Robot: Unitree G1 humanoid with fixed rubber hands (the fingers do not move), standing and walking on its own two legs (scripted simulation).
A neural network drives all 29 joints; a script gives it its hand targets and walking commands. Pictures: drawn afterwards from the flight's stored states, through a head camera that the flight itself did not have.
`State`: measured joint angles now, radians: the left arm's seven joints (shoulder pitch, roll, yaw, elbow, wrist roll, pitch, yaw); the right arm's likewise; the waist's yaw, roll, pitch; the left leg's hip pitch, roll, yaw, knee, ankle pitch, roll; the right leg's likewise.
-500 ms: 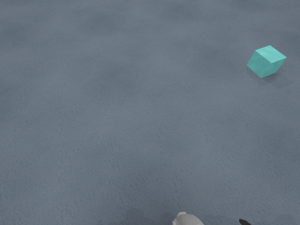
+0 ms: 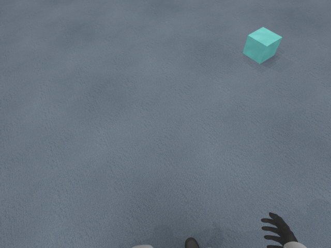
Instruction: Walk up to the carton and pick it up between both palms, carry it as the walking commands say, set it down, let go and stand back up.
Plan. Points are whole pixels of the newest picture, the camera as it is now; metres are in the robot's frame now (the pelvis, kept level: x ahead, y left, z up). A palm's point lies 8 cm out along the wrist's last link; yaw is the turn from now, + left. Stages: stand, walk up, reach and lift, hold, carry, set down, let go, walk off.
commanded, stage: walk up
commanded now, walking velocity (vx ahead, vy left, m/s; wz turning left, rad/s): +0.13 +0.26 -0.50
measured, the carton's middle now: (261, 45) +1.68 -0.70 -0.70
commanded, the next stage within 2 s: none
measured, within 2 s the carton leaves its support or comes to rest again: neither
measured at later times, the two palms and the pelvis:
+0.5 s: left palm (103, 188) +0.29 +0.27 -0.22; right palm out of the picture +0.05 -0.21 -0.16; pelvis +0.17 +0.04 -0.07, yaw -8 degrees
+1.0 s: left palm (108, 114) +0.56 +0.29 -0.16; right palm (251, 177) +0.30 -0.19 -0.10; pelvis +0.44 +0.04 -0.01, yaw -21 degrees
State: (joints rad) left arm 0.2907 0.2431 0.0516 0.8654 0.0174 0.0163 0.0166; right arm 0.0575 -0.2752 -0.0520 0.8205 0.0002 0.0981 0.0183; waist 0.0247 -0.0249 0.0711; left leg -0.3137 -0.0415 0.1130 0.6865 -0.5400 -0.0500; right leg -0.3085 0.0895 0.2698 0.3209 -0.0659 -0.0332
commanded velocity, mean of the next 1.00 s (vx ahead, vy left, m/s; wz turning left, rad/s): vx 0.43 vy -0.08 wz -0.46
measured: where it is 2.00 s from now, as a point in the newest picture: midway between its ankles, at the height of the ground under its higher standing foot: (221, 134)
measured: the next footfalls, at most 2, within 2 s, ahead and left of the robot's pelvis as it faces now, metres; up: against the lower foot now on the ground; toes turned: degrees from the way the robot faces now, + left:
left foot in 0.16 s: -0.12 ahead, +0.12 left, +0.00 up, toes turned +6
right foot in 0.50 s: +0.28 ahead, -0.10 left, +0.00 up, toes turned -9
